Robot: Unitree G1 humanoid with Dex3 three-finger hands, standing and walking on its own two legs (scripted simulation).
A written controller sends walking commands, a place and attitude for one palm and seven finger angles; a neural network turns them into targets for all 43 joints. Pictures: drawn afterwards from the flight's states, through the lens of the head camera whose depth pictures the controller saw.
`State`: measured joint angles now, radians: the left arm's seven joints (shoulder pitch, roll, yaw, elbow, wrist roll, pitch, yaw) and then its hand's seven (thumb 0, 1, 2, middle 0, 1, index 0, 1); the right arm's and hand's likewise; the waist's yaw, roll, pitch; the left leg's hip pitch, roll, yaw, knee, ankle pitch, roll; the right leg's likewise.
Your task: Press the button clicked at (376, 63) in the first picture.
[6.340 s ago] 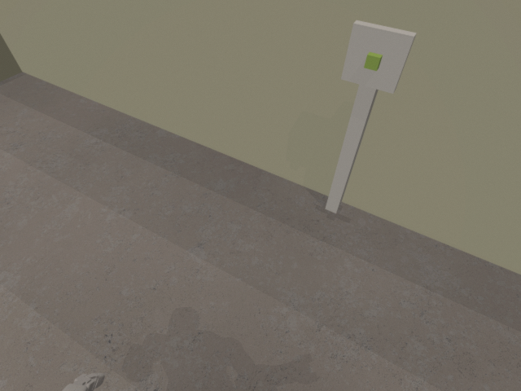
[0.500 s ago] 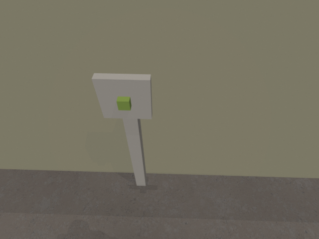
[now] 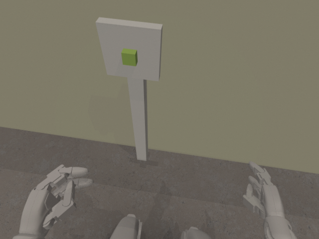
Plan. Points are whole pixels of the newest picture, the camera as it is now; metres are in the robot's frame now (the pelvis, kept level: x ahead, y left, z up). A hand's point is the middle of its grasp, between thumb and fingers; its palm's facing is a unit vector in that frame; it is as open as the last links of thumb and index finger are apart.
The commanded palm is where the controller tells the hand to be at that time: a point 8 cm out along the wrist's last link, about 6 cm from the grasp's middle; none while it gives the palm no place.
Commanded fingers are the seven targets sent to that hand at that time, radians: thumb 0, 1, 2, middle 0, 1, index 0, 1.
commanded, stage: raise the hand and make a fist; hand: left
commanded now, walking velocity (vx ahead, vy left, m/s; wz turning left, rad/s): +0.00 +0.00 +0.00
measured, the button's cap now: (130, 56) +0.59 +0.17 +0.12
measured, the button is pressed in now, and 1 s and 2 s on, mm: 0 0 0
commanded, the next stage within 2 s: aim a knuckle at the button in 1.50 s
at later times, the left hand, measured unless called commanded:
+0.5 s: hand (68, 177) +0.22 +0.22 +0.07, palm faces -0.03 -1.00 -0.04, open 3.1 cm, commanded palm +0.20 +0.28 +0.08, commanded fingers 0.00 0.90 0.90 -1.30 -1.50 -1.30 -1.50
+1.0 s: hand (57, 161) +0.24 +0.24 +0.10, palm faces -0.03 -1.00 -0.05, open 3.1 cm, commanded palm +0.22 +0.30 +0.11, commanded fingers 0.00 0.90 0.90 -1.30 -1.50 -1.30 -1.50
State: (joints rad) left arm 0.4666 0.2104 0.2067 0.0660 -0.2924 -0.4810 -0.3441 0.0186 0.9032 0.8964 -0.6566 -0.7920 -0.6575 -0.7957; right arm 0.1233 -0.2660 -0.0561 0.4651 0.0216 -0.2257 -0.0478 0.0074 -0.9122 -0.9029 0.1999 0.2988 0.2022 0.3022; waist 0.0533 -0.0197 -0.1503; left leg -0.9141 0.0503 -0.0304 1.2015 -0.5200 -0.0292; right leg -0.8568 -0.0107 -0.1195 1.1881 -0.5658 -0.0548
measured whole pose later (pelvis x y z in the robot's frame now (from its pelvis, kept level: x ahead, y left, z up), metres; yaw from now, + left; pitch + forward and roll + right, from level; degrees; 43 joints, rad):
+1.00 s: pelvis +0.02 +0.04 +0.04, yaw +0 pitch +11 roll -3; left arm 0.37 0.27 0.21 -0.05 -0.29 -0.28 -0.32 0.02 0.90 0.90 -1.30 -1.50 -1.30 -1.50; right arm 0.24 -0.22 0.05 0.50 0.02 -0.18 -0.04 0.01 -0.91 -0.90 0.21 0.30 0.21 0.30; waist 0.01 0.03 -0.12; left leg -0.74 0.03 -0.01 1.02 -0.47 0.03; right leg -0.66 -0.02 -0.10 0.94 -0.47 0.01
